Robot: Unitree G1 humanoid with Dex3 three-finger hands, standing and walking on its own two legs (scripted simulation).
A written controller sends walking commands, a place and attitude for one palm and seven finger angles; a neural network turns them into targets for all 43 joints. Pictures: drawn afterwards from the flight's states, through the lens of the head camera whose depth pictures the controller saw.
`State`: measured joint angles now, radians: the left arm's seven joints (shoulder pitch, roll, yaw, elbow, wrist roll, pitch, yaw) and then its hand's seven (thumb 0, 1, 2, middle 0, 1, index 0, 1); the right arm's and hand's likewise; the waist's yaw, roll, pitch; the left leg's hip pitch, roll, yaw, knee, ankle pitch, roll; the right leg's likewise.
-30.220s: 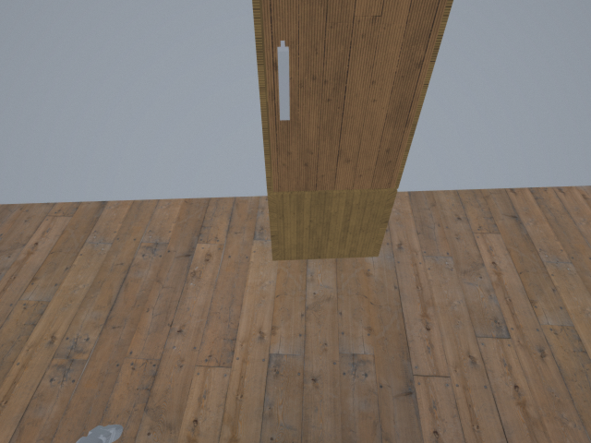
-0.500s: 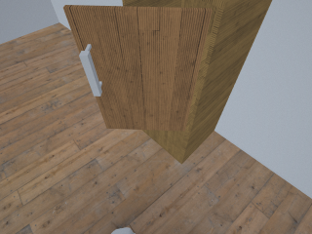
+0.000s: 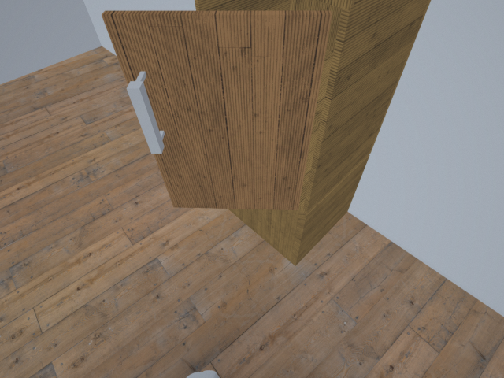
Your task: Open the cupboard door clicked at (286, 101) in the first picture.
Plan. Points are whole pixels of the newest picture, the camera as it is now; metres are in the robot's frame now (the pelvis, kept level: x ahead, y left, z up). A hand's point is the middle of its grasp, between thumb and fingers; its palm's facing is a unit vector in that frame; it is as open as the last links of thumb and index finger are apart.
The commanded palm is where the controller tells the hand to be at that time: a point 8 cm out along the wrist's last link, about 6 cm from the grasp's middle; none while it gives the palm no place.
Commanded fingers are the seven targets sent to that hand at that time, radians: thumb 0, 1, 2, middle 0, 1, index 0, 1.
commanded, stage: come to a stop and stand still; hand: left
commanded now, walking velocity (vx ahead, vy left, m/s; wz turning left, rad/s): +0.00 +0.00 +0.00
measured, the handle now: (150, 114) +0.61 +0.27 +0.06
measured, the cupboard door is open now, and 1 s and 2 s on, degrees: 42 42 42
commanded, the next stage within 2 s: look again from close up in 0.20 s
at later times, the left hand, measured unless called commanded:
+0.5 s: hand out of the picture -0.01 +0.18 -0.18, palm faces -0.01 -0.98 -0.18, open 7.3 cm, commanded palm none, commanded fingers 0.00 0.90 0.90 -0.20 -0.30 -0.20 -0.30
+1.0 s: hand out of the picture -0.08 +0.20 -0.17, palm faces +0.02 -0.99 -0.17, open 7.4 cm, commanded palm none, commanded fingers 0.00 0.90 0.90 -0.20 -0.30 -0.20 -0.30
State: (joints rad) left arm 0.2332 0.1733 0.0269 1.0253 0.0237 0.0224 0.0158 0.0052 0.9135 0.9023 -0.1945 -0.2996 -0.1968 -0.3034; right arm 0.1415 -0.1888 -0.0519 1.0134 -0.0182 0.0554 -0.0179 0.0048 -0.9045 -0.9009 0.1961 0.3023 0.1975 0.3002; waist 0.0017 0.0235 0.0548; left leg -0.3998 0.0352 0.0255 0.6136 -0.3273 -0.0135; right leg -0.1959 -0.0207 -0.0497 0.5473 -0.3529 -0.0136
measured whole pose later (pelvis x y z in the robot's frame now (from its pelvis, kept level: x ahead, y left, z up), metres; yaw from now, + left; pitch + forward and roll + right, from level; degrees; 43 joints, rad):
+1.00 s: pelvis -0.04 +0.03 +0.00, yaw +0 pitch -1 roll -1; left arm 0.38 0.17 -0.01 1.08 0.02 -0.01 0.02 0.01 0.91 0.90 -0.19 -0.30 -0.20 -0.30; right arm 0.28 -0.16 0.00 1.06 -0.02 0.00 -0.01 0.01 -0.91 -0.90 0.20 0.30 0.20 0.30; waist 0.01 -0.02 0.00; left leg -0.30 -0.02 0.03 0.48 -0.17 0.04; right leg -0.21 -0.05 -0.03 0.48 -0.26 0.02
